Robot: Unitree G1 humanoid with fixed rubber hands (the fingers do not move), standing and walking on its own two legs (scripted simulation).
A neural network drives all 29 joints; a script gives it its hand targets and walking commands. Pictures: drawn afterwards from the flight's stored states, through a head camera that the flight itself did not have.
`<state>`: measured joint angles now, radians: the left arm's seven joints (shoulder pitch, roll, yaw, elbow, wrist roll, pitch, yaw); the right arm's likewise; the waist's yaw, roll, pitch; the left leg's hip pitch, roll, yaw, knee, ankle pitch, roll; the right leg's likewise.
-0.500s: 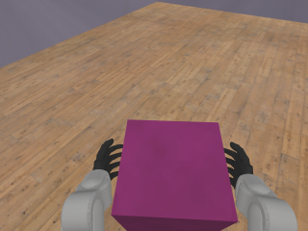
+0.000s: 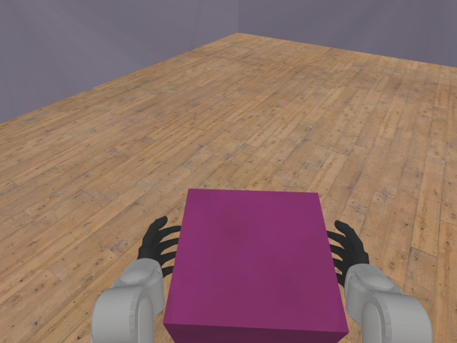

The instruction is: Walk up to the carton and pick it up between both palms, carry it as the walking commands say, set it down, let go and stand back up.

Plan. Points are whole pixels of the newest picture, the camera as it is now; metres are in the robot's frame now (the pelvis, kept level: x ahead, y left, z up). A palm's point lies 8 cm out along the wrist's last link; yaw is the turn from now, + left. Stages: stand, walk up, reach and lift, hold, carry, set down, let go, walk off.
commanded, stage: carry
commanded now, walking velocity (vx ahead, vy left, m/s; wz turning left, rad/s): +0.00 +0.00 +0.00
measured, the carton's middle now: (249, 282) +0.25 +0.00 +0.03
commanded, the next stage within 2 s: none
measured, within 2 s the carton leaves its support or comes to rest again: neither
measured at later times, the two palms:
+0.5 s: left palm (153, 265) +0.24 +0.15 +0.10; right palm (349, 268) +0.24 -0.15 +0.10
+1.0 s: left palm (195, 262) +0.25 +0.09 +0.08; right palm (385, 267) +0.25 -0.21 +0.09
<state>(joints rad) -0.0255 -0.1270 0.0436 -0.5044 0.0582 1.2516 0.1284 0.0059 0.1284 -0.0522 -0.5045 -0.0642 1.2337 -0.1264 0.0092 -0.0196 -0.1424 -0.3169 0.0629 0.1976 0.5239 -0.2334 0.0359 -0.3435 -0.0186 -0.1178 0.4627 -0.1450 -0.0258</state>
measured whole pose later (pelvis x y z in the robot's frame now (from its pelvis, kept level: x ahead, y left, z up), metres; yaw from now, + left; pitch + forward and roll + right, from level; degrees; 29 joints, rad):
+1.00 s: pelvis +0.02 -0.06 -0.01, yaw +0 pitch +3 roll -1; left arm 0.02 -0.13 0.04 -0.58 0.05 1.24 0.13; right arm 0.03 0.13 -0.03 -0.55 -0.05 1.22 -0.13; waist -0.01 -0.01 -0.11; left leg -0.38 0.16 0.15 0.66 -0.32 -0.06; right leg -0.40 0.06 -0.16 0.59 -0.25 -0.11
